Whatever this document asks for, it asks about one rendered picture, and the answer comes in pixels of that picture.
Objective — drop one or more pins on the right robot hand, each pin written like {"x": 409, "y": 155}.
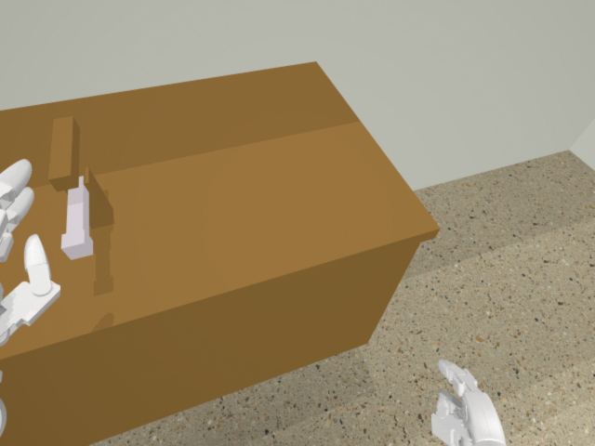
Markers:
{"x": 466, "y": 422}

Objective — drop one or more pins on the counter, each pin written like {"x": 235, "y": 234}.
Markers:
{"x": 243, "y": 226}

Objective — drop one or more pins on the left robot hand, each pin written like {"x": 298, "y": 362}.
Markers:
{"x": 28, "y": 301}

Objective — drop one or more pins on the tap lever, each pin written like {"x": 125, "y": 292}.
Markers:
{"x": 76, "y": 243}

